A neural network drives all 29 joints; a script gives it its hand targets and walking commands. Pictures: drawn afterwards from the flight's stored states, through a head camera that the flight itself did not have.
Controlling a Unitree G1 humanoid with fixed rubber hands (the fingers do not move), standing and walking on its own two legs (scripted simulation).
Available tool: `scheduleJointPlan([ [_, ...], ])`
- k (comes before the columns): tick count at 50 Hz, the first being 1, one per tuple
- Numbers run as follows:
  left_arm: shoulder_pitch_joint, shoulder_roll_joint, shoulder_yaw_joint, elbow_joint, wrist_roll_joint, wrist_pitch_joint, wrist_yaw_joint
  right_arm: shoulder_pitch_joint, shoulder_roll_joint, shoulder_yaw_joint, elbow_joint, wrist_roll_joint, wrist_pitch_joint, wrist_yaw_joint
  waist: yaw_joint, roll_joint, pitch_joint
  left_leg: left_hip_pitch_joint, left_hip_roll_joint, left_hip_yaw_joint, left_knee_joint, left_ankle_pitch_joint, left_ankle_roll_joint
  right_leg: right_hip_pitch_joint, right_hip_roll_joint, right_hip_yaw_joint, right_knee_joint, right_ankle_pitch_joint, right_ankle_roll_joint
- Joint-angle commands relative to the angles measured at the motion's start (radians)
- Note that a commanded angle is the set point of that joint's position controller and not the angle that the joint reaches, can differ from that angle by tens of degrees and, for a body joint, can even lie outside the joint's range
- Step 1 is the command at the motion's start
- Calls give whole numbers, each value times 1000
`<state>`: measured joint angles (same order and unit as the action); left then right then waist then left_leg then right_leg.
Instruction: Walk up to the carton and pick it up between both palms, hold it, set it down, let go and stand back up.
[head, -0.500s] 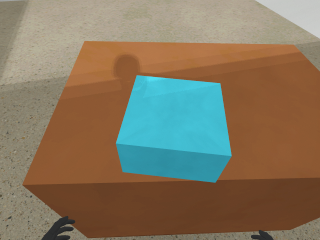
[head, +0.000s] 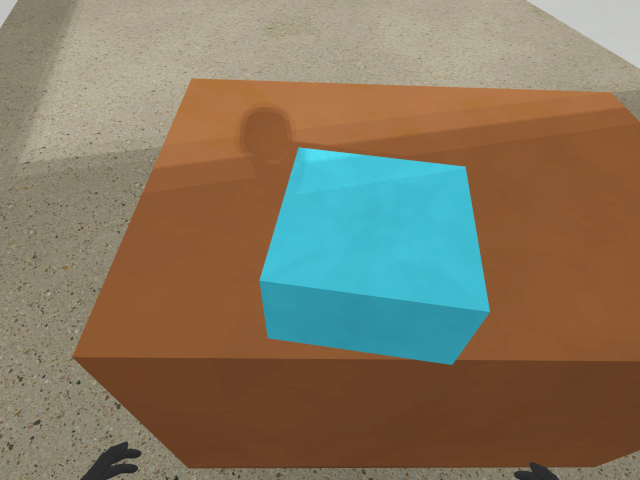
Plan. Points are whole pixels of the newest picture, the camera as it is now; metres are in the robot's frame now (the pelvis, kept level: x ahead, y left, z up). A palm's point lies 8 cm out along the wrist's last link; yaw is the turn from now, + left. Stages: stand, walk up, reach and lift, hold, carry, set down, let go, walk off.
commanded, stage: walk up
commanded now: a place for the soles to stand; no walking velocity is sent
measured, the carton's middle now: (370, 249) +0.44 -0.06 +0.03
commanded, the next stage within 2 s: reach and lift in 0.68 s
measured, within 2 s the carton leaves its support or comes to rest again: neither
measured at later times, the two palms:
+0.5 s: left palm out of the picture +0.11 +0.29 -0.09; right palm out of the picture +0.10 -0.29 -0.09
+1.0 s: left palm (113, 435) +0.19 +0.26 -0.05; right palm (593, 463) +0.18 -0.31 -0.04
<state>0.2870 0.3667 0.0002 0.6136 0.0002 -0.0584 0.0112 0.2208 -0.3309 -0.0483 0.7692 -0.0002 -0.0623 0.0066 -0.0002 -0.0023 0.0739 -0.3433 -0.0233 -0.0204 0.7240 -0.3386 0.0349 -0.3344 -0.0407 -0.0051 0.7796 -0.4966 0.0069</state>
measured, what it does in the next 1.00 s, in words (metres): stands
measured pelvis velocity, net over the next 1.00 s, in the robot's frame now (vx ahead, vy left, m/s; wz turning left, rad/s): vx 0.02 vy -0.02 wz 0.00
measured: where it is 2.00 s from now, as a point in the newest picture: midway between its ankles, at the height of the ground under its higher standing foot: outside the picture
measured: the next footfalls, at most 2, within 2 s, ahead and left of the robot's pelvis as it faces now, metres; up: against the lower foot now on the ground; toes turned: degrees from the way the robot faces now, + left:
none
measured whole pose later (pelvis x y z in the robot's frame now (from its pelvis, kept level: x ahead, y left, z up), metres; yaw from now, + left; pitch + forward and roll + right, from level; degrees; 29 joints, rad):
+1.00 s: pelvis +0.02 -0.02 +0.01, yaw +0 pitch -4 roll +0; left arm 0.13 0.38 0.00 0.49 0.00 0.22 0.02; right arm 0.11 -0.33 -0.13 0.82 -0.02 -0.27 0.05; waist 0.00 -0.04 0.08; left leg -0.22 -0.01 -0.03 0.61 -0.31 0.00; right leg -0.20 -0.03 -0.01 0.60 -0.33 0.02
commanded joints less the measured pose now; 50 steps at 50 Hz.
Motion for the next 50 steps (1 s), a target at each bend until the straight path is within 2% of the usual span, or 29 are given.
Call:
scheduleJointPlan([
  [1,18,204,93,16,16,-10,1,-17,-303,-77,-68,-38,-5,-8,7,148,-1,72,218,-322,-270,208,158,-83,-4,6,-54,-21,-49],
  [2,77,180,92,39,17,-19,2,-44,-298,-77,-67,-32,2,0,40,155,-33,-12,194,-236,-227,198,124,50,33,-53,-167,136,-55],
  [4,105,231,110,40,42,-31,9,-74,-239,-54,-95,-26,17,6,51,66,-31,-166,124,-182,-114,79,66,191,-13,75,-298,119,-79],
  [5,80,287,109,33,52,-37,13,-90,-224,-51,-90,-18,20,13,37,-80,-5,-225,28,-103,-7,-68,16,166,-143,293,-390,14,-142],
  [6,43,311,112,32,48,-42,15,-67,-211,-59,-73,-17,30,9,14,-104,23,-177,-17,-31,64,-133,-8,76,-262,431,-462,-88,-213],
  [7,8,317,110,19,43,-40,11,-34,-240,-67,-65,-20,30,5,0,-90,42,-120,12,-10,108,-151,-6,0,-316,444,-451,-45,-259],
  [8,-43,308,106,4,42,-37,7,20,-243,-67,-51,-22,23,9,-30,-67,38,-40,24,-17,32,-140,5,-52,-295,381,-401,8,-255],
  [10,-73,253,85,7,42,-25,6,60,-235,-73,-24,-28,7,10,-58,-59,-8,105,27,-58,-138,-15,30,-102,-135,152,-259,152,-139],
  [11,-81,217,76,9,34,-21,5,80,-260,-73,-23,-30,-8,3,-48,0,-16,120,122,-239,-235,54,61,-134,-51,77,-127,182,-79],
  [12,-52,195,78,15,27,-7,-1,40,-296,-74,-25,-34,-13,4,-20,72,-36,95,212,-414,-323,-63,116,-119,24,7,-29,49,-39],
  [13,-15,222,89,23,24,-1,0,33,-325,-83,-36,-29,-14,5,-10,86,-9,37,263,-490,-366,-137,159,-102,40,19,-19,-50,-38],
  [15,-7,222,90,26,31,-7,3,-24,-316,-75,-32,-25,-7,3,12,34,19,0,238,-421,-305,-36,160,-35,21,29,-140,-37,-51],
  [17,30,233,91,41,33,-29,6,-71,-255,-48,-35,-19,0,5,43,35,-42,-72,136,-218,-168,184,70,122,-29,101,-248,163,-82],
  [18,51,256,98,43,36,-34,8,-65,-231,-39,-32,-11,1,6,38,-41,-72,-60,75,-137,-88,233,37,158,-80,153,-263,264,-110],
  [21,0,290,91,31,33,-30,10,-13,-232,-52,-27,-15,7,-2,-6,-29,-84,4,22,-34,-11,114,18,85,-189,226,-239,354,-198],
  [22,-31,288,91,23,32,-24,9,25,-233,-49,-19,-17,7,-2,-18,-50,-76,42,35,-75,-60,118,29,30,-172,195,-214,312,-172],
  [23,-46,261,86,21,30,-18,7,25,-240,-54,-14,-26,4,0,-25,6,-57,79,63,-121,-129,115,44,-34,-118,143,-175,260,-135],
  [25,-45,214,74,22,19,-4,4,9,-292,-62,-17,-23,-5,-3,-6,94,-45,57,191,-358,-265,62,122,-65,27,9,-48,73,-50],
  [26,-31,214,74,31,22,-3,7,0,-314,-61,-14,-22,-6,1,-3,93,-23,42,236,-437,-309,16,158,-84,33,10,-32,-13,-51],
  [28,-9,219,81,18,23,-7,4,-24,-320,-63,-27,-31,-7,0,14,122,-17,37,227,-382,-281,55,160,-45,19,21,-129,-21,-55],
  [31,7,256,94,28,35,-24,2,-64,-248,-42,-42,-20,1,3,26,4,-53,-89,107,-192,-170,150,62,140,-39,99,-216,215,-96],
  [33,6,280,89,35,28,-25,9,-41,-250,-49,-26,-12,5,2,9,8,-74,-47,48,-120,-79,195,26,117,-122,186,-223,296,-146],
  [34,-4,271,86,29,29,-25,8,-33,-241,-47,-24,-14,9,1,6,-48,-69,-28,36,-90,-64,163,27,112,-141,178,-224,307,-152],
  [35,-355,144,77,-46,-49,163,28,-369,-79,-170,105,-104,-200,20,-21,102,-92,-127,76,77,-181,-97,-77,-88,24,-96,-152,130,-72],
  [37,-327,88,63,-79,-26,287,48,-267,-191,-211,159,-113,-222,70,-55,99,-58,-199,121,23,-232,-171,-29,52,52,-113,-80,146,-59],
  [39,-301,78,86,-129,-26,312,36,-254,-183,-177,129,-107,-233,75,-19,-48,-102,-42,93,66,-189,-11,-35,29,32,-82,-159,168,-63],
  [41,-266,99,90,-225,-41,303,24,-203,-161,-153,68,-83,-230,62,-24,-103,-134,145,71,72,-196,136,-45,46,44,-73,-223,297,-38],
  [46,-63,60,107,-336,-13,262,6,-24,-145,-82,9,26,-226,60,-7,-39,-188,368,52,39,-247,531,-78,187,84,-63,-326,646,-17],
  [50,-58,95,168,-389,9,251,1,5,-121,-60,-49,67,-209,52,18,18,-106,291,12,75,-309,525,-75,289,66,-20,-384,682,-3],
])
